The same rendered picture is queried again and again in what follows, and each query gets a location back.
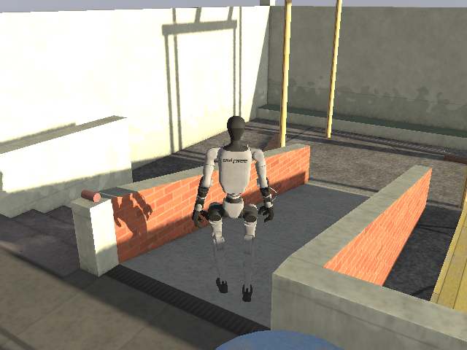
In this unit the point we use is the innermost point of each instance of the right robot upper arm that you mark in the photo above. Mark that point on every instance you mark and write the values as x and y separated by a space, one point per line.
260 166

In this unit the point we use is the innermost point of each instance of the robot right hand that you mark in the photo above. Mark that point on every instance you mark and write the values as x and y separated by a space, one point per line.
269 211

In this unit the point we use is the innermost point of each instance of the left robot upper arm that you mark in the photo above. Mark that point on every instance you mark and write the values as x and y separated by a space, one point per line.
211 154

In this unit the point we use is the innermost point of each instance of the robot head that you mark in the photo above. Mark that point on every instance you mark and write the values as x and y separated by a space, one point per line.
235 126

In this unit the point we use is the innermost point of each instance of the robot right forearm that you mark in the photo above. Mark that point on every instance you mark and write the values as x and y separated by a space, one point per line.
266 195

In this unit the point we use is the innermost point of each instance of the robot left forearm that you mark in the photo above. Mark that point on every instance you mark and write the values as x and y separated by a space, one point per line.
201 197

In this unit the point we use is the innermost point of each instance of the robot left hand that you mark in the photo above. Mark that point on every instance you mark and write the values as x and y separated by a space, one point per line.
196 218

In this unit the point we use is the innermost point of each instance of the robot right thigh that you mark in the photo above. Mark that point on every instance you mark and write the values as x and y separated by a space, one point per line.
250 215

